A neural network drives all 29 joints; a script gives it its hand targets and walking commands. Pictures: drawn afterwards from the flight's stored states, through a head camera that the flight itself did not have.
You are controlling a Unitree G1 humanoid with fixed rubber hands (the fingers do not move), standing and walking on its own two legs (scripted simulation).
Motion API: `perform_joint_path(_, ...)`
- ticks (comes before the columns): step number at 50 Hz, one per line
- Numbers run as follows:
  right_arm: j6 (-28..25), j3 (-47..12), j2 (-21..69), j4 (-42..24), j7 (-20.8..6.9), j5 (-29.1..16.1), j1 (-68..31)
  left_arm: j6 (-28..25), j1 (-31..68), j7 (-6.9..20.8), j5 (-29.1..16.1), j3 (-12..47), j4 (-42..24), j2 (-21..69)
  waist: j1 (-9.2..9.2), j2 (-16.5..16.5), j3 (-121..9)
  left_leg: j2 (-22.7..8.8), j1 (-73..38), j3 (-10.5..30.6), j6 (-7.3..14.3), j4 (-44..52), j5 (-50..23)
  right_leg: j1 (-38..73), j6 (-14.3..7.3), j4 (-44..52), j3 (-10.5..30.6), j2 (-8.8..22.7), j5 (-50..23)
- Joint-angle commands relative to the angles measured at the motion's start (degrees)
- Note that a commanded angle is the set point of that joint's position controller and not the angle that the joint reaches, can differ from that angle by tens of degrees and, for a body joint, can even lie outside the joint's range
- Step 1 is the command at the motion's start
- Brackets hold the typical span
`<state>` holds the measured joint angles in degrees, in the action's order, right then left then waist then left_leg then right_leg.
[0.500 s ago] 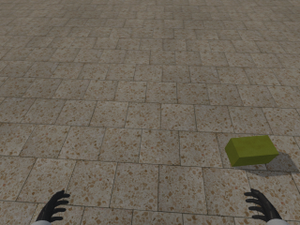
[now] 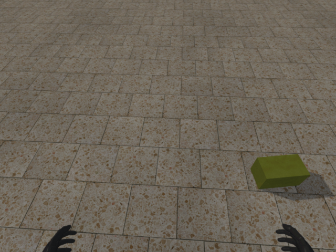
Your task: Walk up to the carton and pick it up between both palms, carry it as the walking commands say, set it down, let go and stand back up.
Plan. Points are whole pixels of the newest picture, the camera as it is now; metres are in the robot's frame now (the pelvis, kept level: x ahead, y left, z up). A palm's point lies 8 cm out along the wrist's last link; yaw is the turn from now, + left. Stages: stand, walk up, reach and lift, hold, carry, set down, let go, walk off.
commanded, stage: stand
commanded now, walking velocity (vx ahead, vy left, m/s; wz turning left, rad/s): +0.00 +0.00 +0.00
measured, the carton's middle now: (278, 171) +0.67 -0.68 -0.70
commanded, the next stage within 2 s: walk up in 0.74 s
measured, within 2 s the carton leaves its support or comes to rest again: neither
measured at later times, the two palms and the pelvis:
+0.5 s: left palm out of the picture +0.10 +0.31 -0.09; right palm out of the picture +0.10 -0.31 -0.09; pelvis +0.00 +0.00 +0.01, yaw +0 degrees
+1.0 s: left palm out of the picture +0.12 +0.31 -0.09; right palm out of the picture +0.10 -0.33 -0.08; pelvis +0.00 +0.00 +0.00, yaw -5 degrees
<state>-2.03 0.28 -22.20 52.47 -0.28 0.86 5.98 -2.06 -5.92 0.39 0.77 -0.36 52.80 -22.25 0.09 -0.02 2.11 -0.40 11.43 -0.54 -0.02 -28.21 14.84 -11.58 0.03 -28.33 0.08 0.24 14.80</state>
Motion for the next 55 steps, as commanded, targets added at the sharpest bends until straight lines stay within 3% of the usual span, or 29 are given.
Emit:
perform_joint_path(1, -0.6, 2.0, -9.5, -1.6, 0.2, -0.1, -2.7, -0.6, 2.7, -0.2, -0.1, -1.9, -1.6, -9.6, -0.03, 0.0, -3.6, -5.7, -1.4, 5.5, 2.5, 6.4, -8.1, 1.4, -2.5, 6.3, 5.6, 5.7, -8.6)
perform_joint_path(19, -0.1, 1.8, -9.9, 4.1, 0.4, -0.1, -3.6, -0.1, 3.5, -0.4, -0.1, -1.5, 4.0, -10.0, -0.06, 0.1, -2.8, -6.5, -3.6, 5.6, 1.8, 10.7, -7.5, 3.2, -1.9, 10.5, 5.6, 6.4, -8.0)
perform_joint_path(46, 0.3, 1.8, -10.2, 5.8, 0.5, -0.2, -3.4, 0.3, 3.4, -0.6, -0.2, -1.4, 5.5, -10.3, -0.08, 0.0, -2.9, -6.9, -5.0, 5.5, 1.6, 11.8, -9.8, 4.5, -1.7, 11.8, 5.5, 6.9, -10.3)
perform_joint_path(47, -1.1, 6.3, -19.0, 1.2, 0.8, -0.7, 1.8, 2.2, 1.0, 2.8, 1.2, -4.6, -2.0, -14.7, -2.02, -2.7, -1.6, -7.2, -15.8, 2.4, 4.5, 3.8, 7.3, -14.0, -4.4, 4.0, 10.8, 2.8, 2.8)
perform_joint_path(48, -1.5, 7.7, -20.5, 1.4, 1.5, -0.4, 9.0, 2.8, 5.9, 4.6, 1.4, -5.0, -5.3, -13.6, -5.98, 2.2, -1.0, -15.8, -19.5, 12.2, 8.4, 10.0, 17.6, -25.5, -3.3, -5.0, 8.0, 1.1, 14.2)
perform_joint_path(49, -2.0, 9.1, -22.8, -0.6, 2.0, 0.2, 10.6, 3.4, 7.2, 5.4, 2.3, -5.1, -8.9, -11.7, -6.81, 9.0, 0.7, -28.2, -18.2, 21.3, 13.1, 18.4, 20.8, -31.6, -1.3, -19.9, 4.7, 1.9, 11.4)
perform_joint_path(50, -2.6, 9.5, -21.9, -2.9, 2.1, 0.2, 7.8, 3.6, 5.8, 5.9, 2.9, -5.6, -10.2, -12.6, -4.65, 4.2, 1.4, -31.7, -13.8, 20.5, 14.2, 18.6, 16.1, -31.6, 0.2, -26.1, 7.7, 6.1, 8.4)
perform_joint_path(51, -2.9, 9.5, -20.6, -4.9, 2.1, 0.3, 4.6, 3.6, 2.7, 6.6, 2.2, -6.1, -10.4, -13.0, -2.22, 2.4, 1.4, -29.5, -10.7, 15.6, 12.8, 18.2, 11.7, -28.8, 0.8, -26.6, 8.9, 8.0, 5.9)
perform_joint_path(52, -3.2, 9.4, -19.7, -6.3, 2.1, 0.5, 2.9, 3.6, 0.7, 7.3, 1.9, -6.5, -10.5, -13.3, -1.1, 3.3, 1.9, -26.8, -8.7, 9.2, 11.7, 17.9, 6.8, -26.4, 1.4, -25.0, 8.0, 9.3, 4.2)
perform_joint_path(55, -3.4, 9.6, -19.1, -9.3, 1.2, 1.1, 3.5, 3.4, 0.6, 9.3, 1.1, -7.2, -11.8, -12.4, -2.02, 8.4, 1.6, -20.4, -2.5, -4.5, 9.4, 15.0, 0.9, -17.9, 1.1, -17.2, 1.7, 8.2, 1.9)
